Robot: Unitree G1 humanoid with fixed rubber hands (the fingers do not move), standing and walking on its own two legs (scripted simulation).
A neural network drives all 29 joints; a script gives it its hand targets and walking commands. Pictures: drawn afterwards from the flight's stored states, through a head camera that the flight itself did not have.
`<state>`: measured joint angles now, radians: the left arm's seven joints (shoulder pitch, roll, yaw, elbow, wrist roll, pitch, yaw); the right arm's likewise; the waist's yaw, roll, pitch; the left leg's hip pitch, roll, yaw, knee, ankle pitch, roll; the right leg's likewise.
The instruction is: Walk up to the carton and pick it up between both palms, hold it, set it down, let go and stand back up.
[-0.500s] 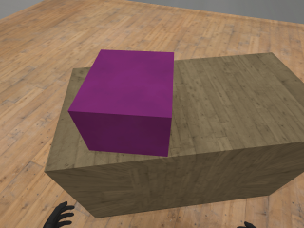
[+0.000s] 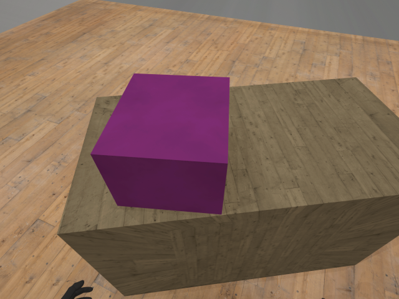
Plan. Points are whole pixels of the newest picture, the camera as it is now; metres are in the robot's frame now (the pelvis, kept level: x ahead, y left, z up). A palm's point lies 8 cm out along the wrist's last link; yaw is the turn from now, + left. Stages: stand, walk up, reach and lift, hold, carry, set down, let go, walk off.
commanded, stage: stand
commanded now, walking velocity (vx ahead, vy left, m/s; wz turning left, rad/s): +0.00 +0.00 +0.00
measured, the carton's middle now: (175, 139) +0.52 +0.02 +0.01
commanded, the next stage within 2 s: none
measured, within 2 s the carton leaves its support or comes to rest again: neither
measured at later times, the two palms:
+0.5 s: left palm out of the picture +0.10 +0.27 -0.10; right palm out of the picture +0.02 -0.29 -0.12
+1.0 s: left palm out of the picture +0.09 +0.27 -0.10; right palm out of the picture +0.01 -0.29 -0.13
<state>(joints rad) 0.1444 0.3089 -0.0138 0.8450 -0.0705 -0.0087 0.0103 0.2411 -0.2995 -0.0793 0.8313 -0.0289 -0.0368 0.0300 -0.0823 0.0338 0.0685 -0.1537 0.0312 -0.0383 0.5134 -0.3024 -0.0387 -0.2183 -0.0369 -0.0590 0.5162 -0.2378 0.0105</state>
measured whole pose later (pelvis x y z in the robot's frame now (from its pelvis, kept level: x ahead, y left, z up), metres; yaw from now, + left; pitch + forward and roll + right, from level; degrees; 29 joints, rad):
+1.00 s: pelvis -0.03 -0.01 +0.00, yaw +0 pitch -6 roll +0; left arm 0.14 0.31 -0.01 0.98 -0.07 -0.01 0.01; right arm 0.24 -0.30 -0.08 0.97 -0.03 -0.04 0.02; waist -0.08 0.03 0.07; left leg -0.14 0.03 -0.04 0.50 -0.26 -0.05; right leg -0.21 -0.04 -0.06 0.52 -0.21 0.01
